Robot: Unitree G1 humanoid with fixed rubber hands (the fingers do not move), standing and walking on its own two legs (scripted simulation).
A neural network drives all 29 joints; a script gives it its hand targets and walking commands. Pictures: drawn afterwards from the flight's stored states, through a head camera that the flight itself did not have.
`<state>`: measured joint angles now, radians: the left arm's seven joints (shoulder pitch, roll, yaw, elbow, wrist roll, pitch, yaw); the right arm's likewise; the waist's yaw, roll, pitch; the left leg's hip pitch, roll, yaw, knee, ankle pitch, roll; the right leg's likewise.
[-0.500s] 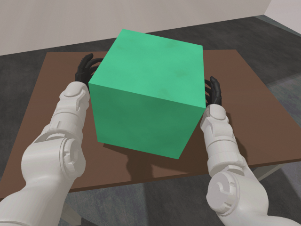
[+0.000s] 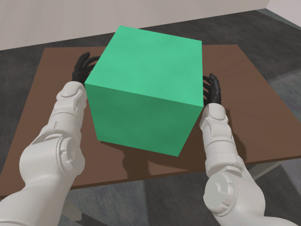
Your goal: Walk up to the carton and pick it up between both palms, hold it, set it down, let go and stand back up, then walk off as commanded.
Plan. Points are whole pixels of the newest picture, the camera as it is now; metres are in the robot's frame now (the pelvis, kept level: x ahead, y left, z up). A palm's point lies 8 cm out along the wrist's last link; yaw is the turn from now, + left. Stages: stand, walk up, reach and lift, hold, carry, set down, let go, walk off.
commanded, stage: set down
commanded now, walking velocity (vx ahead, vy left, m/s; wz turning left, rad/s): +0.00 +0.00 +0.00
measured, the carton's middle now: (148, 91) +0.51 -0.01 +0.06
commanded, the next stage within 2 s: none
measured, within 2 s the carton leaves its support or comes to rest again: neither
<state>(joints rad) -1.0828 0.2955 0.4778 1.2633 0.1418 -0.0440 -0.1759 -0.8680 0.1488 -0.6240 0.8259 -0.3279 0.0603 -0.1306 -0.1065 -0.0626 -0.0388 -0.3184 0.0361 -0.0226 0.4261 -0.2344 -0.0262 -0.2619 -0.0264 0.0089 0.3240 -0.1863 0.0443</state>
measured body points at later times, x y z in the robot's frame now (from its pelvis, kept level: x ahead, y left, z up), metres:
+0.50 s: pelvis +0.00 +0.00 +0.00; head +0.05 +0.04 +0.44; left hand +0.49 +0.18 +0.12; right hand +0.42 -0.17 +0.11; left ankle -0.02 +0.13 -0.74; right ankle -0.02 -0.15 -0.74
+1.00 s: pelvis +0.00 +0.00 +0.00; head +0.06 +0.04 +0.44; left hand +0.48 +0.19 +0.09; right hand +0.42 -0.17 +0.07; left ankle -0.02 +0.13 -0.74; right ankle -0.02 -0.15 -0.74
